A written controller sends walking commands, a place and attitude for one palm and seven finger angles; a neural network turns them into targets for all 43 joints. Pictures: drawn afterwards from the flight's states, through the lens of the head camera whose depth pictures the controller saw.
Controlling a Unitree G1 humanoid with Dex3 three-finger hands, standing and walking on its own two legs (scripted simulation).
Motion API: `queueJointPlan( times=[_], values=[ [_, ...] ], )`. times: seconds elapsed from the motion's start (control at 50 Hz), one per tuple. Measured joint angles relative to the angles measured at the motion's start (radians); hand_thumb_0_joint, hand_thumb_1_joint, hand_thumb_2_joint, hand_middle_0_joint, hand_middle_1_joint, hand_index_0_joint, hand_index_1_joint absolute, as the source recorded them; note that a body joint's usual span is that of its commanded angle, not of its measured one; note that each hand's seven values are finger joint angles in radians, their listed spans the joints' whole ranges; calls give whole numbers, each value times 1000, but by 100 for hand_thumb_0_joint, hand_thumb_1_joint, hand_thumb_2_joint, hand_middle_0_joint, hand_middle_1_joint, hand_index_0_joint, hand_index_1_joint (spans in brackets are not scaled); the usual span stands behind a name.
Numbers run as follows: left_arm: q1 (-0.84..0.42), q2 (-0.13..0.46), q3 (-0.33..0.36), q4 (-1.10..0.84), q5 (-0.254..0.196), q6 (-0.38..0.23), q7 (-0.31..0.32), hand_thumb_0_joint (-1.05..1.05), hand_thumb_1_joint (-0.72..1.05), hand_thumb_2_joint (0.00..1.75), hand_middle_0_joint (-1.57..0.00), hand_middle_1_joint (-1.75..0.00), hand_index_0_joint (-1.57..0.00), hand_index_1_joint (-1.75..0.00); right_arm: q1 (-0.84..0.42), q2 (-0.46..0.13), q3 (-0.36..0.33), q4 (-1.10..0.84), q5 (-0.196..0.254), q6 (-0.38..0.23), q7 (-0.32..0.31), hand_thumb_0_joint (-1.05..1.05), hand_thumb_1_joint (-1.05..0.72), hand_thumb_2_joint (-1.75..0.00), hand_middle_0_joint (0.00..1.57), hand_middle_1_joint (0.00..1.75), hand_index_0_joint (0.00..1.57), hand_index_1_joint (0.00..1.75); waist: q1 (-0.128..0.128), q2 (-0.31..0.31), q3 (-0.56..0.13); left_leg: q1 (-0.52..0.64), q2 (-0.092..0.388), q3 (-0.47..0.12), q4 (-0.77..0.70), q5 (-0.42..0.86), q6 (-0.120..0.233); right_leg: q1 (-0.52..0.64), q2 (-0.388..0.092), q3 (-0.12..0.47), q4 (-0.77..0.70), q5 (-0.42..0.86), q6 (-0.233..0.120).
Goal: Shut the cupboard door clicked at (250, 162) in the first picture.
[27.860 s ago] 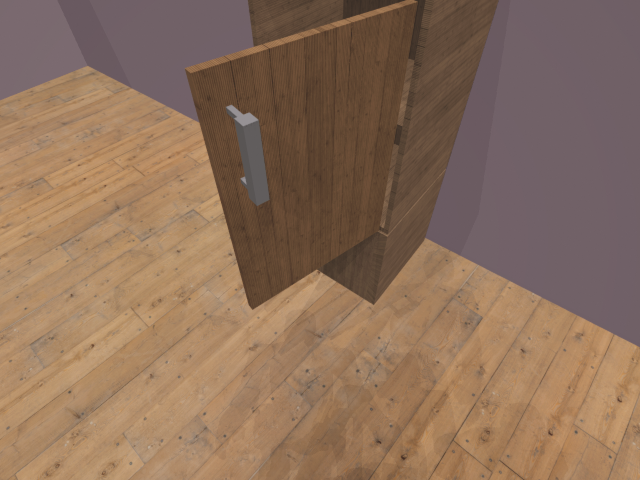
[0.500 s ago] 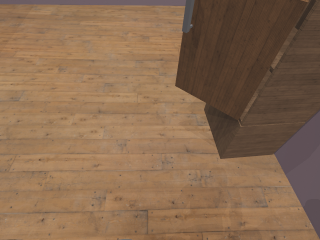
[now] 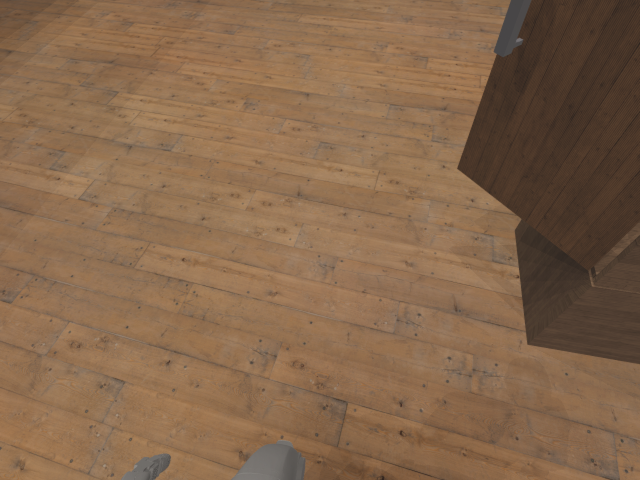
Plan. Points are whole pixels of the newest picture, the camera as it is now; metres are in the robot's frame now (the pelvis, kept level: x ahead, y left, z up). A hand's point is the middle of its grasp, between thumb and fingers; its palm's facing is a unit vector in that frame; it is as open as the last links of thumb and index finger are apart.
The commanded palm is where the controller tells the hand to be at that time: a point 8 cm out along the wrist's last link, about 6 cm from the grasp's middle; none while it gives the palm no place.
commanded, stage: walk to a spot facing it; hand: left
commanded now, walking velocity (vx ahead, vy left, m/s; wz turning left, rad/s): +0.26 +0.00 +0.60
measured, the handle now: (523, 10) +0.89 -0.37 +0.12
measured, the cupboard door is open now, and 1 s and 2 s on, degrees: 45 45 45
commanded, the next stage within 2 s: turn to face it in 0.88 s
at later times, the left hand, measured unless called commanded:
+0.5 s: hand out of the picture +0.08 +0.28 -0.16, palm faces +0.31 -0.93 -0.22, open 7.4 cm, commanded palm none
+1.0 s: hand (149, 397) +0.25 +0.29 -0.16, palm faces +0.55 -0.81 -0.21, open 7.2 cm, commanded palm none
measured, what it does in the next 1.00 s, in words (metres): walks ahead, turning left: left foot, then right foot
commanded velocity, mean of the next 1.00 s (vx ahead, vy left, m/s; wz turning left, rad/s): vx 0.22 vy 0.00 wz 0.48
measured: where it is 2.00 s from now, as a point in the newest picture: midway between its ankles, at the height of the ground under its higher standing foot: (281, 411)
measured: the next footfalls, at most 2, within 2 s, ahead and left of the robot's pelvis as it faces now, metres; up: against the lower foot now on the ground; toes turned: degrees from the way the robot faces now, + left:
left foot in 0.26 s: +0.07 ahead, +0.15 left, +0.00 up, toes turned +17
right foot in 0.70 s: +0.37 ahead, -0.01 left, +0.00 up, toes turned +17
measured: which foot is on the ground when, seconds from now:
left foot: up 0.00-0.24, down 0.26-0.70, up 0.72-1.00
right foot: down 0.00-0.26, up 0.28-0.68, down 0.70-1.00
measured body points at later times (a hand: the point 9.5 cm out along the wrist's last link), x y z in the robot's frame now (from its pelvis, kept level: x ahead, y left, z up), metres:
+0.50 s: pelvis +0.09 +0.06 +0.01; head +0.13 +0.09 +0.46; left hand +0.07 +0.33 -0.14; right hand +0.22 -0.16 -0.13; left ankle +0.03 +0.14 -0.73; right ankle +0.18 -0.09 -0.66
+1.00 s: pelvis +0.28 +0.09 +0.01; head +0.33 +0.12 +0.45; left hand +0.22 +0.33 -0.14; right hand +0.47 -0.10 -0.14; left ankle +0.27 +0.21 -0.68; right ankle +0.33 -0.02 -0.73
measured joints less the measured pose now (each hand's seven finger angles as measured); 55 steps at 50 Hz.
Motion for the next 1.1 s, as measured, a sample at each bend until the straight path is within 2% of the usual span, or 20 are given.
queueJointPlan(
  times=[0.04, 0.1, 0.18, 0.26, 0.28, 0.34, 0.4, 0.46, 0.54, 0.62, 0.68, 0.72, 0.76, 0.8, 0.84, 0.9, 0.98, 1.04, 1.08, 1.1],
  values=[
    [19, -4, -3, 8, 1, -4, -1, 1, 90, 90, -20, -30, -20, -30, -9, -3, 1, -10, 2, -1, 8, 1, -91, -90, 20, 30, 20, 30, -7, -12, 8, -9, 28, 41, 85, 11, -13, 27, -18, -22, -16, -3, 3],
    [43, -8, -5, 19, 2, -16, -8, 1, 90, 90, -20, -30, -20, -30, -17, 0, 9, -18, 4, -1, 19, 1, -91, -90, 20, 30, 20, 30, -8, -37, 15, 25, 70, 87, 41, 14, -21, 67, -49, -67, -39, -9, 9],
    [79, -6, -3, 29, 5, -34, -21, 1, 90, 90, -20, -30, -20, -30, -39, 9, 22, -18, 6, -3, 31, 1, -91, -90, 19, 30, 20, 30, 16, -65, 23, 94, 98, 126, -133, -2, -7, 103, -86, -130, -43, -33, 30],
    [133, 16, 7, 46, 2, -36, -33, 1, 90, 90, -20, -30, -20, -30, -63, 17, 39, -40, 6, -31, 36, 1, -91, -90, 19, 30, 20, 30, 44, -98, 21, 212, 87, 171, -400, 47, 25, 103, -136, -172, 38, -101, 65],
    [146, 22, 12, 53, -3, -30, -37, 1, 90, 90, -20, -30, -20, -30, -68, 15, 41, -52, 2, -46, 35, 1, -91, -90, 20, 30, 20, 30, 44, -98, 19, 213, 81, 169, -421, 136, 40, 68, -149, -168, 131, -129, 64],
    [142, 48, 22, 83, -1, 10, -39, 1, 90, 90, -20, -30, -20, -30, -70, 31, 53, -69, -2, -85, 20, 1, -91, -90, 20, 30, 20, 30, 48, -107, 26, 211, 69, 162, -362, 112, 72, -92, -119, -62, 488, -201, 46],
    [112, 60, 31, 86, 3, 17, -47, 1, 90, 90, -20, -30, -20, -30, -26, 52, 64, -63, -3, -101, 2, 1, -91, -90, 20, 30, 20, 30, 45, -99, 16, 269, 58, 135, -438, 114, 71, -217, -95, -21, 599, -101, 45],
    [79, 58, 32, 59, 4, 5, -57, 1, 91, 90, -20, -29, -20, -30, 24, 68, 74, -32, 0, -107, -6, 0, -91, -90, 20, 30, 20, 30, 43, -87, 6, 340, 48, 106, -538, 144, 76, -295, -88, -3, 547, -4, 54],
    [32, 42, 25, 25, 2, -7, -65, 1, 91, 90, -20, -29, -20, -30, 89, 85, 75, 16, 1, -105, -6, 1, -90, -90, 20, 30, 20, 30, 30, -67, -9, 424, 43, 69, -628, 152, 74, -332, -82, 5, 371, 87, 61],
    [-11, 23, 18, 5, -1, -16, -71, 1, 91, 90, -20, -29, -20, -30, 140, 94, 71, 58, -1, -103, -4, 1, -90, -90, 20, 30, 20, 30, 8, -58, -13, 491, 41, 48, -654, 113, 60, -309, -63, 0, 202, 145, 56],
    [-32, 11, 12, -8, -3, -31, -72, 1, 90, 90, -20, -29, -20, -30, 173, 92, 65, 84, -1, -100, -7, 1, -90, -90, 20, 30, 20, 30, -9, -45, -13, 523, 48, 32, -613, 45, 41, -237, -29, -19, 85, 160, 37],
    [-41, 7, 7, -22, 3, -61, -69, 1, 90, 90, -20, -30, -20, -30, 195, 90, 59, 100, 10, -97, -7, 1, -90, -90, 20, 30, 20, 30, -13, -44, -14, 468, 43, 16, -434, -28, 49, -183, -23, -29, 31, 183, -3],
    [-51, -16, 1, -26, 3, -75, -56, 1, 90, 90, -20, -30, -20, -30, 175, 76, 48, 115, 13, -81, -6, 1, -90, -90, 20, 30, 20, 30, -13, -20, 8, 340, 39, 4, -101, -75, 67, -169, -22, -64, 85, 128, -27],
    [-41, -36, -2, -23, 4, -70, -40, 0, 90, 90, -20, -30, -20, -30, 150, 66, 39, 115, 9, -68, -4, 1, -91, -90, 20, 30, 20, 30, -14, -15, 11, 214, 46, 30, 130, -26, 66, -128, -29, -93, 65, 92, -29],
    [-22, -52, -5, -9, 3, -67, -29, 0, 90, 90, -20, -30, -20, -30, 122, 58, 33, 104, 7, -58, 1, 1, -91, -90, 20, 30, 20, 30, -20, -16, 6, 113, 70, 59, 207, 31, 50, -79, -35, -124, 10, 94, -21],
    [8, -63, -4, 18, -1, -67, -18, 0, 91, 90, -20, -30, -20, -30, 78, 57, 29, 71, 7, -49, 7, 1, -91, -90, 20, 30, 20, 30, -24, -33, 1, 19, 102, 96, 150, 61, 24, -18, -50, -171, -54, 90, -21],
    [31, -33, 10, 31, -2, -65, -10, -1, 94, 90, -21, -30, -20, -30, 16, 60, 32, 29, 6, -40, 17, 1, -91, -90, 19, 30, 20, 30, -8, -54, 9, -16, 126, 136, -43, 93, 8, 43, -67, -232, -78, 58, -7],
    [51, -10, 9, 42, 0, -55, -11, -1, 93, 90, -20, -30, -20, -30, -38, 58, 42, 2, 7, -45, 20, 1, -91, -90, 19, 30, 19, 30, 19, -71, 26, 30, 121, 161, -222, 121, 15, 68, -85, -255, -39, 7, 12],
    [83, -1, 4, 53, -4, -48, -9, 0, 92, 90, -20, -30, -20, -30, -63, 52, 52, -17, 4, -63, 20, 1, -91, -90, 19, 30, 19, 30, 42, -71, 24, 107, 115, 164, -378, 252, 26, 68, -92, -248, 23, -42, 29],
    [104, -1, 0, 59, -9, -40, -7, 0, 92, 90, -20, -30, -20, -30, -68, 44, 56, -28, 1, -77, 17, 1, -91, -90, 19, 30, 19, 30, 49, -56, 11, 131, 125, 158, -409, 290, 51, 51, -85, -236, 78, -75, 34]
  ],
)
